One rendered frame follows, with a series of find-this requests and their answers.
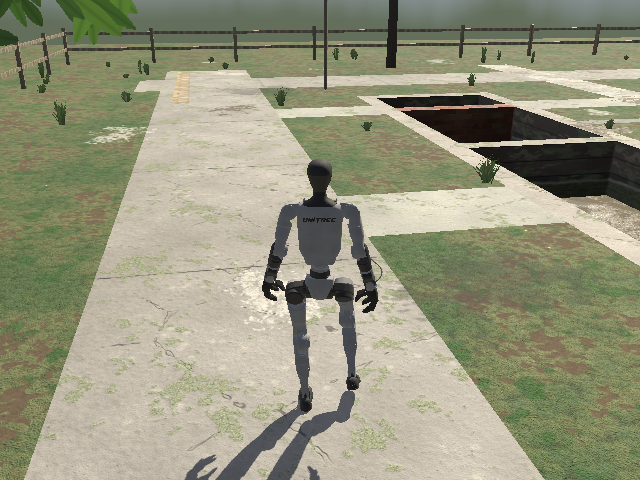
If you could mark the right robot forearm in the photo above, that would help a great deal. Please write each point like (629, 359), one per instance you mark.
(366, 271)

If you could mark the right robot upper arm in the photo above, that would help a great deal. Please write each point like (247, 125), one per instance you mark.
(351, 212)

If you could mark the left robot forearm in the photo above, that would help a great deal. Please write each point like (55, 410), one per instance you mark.
(272, 266)

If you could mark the robot head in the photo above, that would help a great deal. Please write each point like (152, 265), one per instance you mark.
(319, 172)

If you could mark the left robot upper arm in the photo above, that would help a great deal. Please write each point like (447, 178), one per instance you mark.
(288, 212)

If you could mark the left robot hand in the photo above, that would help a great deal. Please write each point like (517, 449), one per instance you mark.
(273, 286)

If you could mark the right robot hand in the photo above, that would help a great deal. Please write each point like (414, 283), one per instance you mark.
(372, 297)

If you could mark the robot right thigh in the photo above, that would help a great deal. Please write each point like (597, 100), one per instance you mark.
(343, 290)

